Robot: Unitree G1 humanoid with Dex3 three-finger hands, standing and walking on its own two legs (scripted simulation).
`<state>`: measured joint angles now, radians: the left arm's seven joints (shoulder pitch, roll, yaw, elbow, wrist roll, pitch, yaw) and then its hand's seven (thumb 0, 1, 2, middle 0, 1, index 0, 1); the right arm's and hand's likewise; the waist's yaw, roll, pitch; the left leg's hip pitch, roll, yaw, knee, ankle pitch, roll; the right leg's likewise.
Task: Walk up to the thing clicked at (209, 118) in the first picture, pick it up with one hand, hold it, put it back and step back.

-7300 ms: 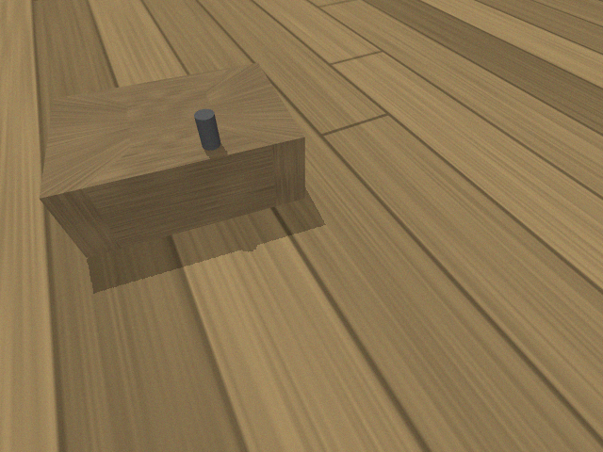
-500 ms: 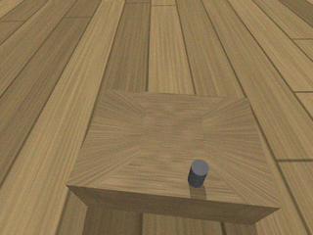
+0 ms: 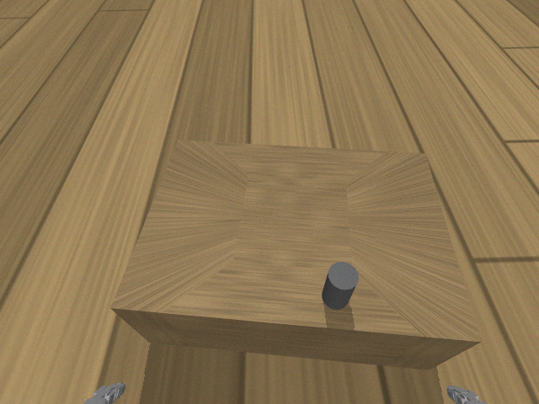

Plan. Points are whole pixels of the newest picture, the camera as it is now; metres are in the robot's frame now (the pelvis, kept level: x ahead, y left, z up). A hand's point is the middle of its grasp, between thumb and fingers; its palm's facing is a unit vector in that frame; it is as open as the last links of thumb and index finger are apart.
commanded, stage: go down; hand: right
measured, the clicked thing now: (339, 286) +0.43 -0.15 -0.35
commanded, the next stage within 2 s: none
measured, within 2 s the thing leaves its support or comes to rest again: neither
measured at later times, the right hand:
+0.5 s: hand (442, 402) +0.15 -0.26 -0.16, palm faces +0.03 +0.95 -0.32, open 16.9 cm
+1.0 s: hand (447, 398) +0.16 -0.27 -0.15, palm faces +0.05 +0.95 -0.30, open 17.5 cm
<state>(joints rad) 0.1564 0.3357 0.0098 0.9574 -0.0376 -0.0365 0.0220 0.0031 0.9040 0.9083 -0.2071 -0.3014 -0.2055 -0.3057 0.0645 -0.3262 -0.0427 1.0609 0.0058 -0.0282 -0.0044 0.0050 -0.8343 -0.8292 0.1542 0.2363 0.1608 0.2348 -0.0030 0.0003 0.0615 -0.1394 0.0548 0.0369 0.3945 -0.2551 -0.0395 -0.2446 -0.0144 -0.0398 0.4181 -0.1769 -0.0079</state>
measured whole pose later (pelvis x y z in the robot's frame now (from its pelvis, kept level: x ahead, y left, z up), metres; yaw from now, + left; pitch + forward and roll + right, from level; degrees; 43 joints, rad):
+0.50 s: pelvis +0.01 +0.01 -0.02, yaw +0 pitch +8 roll +1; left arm 0.23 0.26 0.01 0.69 -0.01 -0.10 0.07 0.01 0.90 0.90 -0.21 -0.30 -0.20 -0.31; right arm 0.10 -0.35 -0.21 0.77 -0.07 0.17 0.10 0.00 0.41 -0.08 0.05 0.05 0.06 0.05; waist 0.02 -0.01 -0.01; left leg -0.41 0.03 0.04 0.66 -0.38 -0.03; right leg -0.52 -0.04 -0.02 0.69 -0.31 0.00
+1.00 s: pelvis +0.01 +0.01 -0.05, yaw -1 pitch +11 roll +2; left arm 0.24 0.25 -0.01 0.62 -0.02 -0.14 0.15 0.01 0.90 0.90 -0.20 -0.29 -0.20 -0.30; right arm 0.26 -0.39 -0.22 0.42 -0.01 0.34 0.16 -0.01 0.55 -0.05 0.04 0.05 0.05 0.05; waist 0.03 -0.03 -0.09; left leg -0.53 0.02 0.07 0.84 -0.49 -0.02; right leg -0.67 -0.06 0.02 0.90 -0.41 0.01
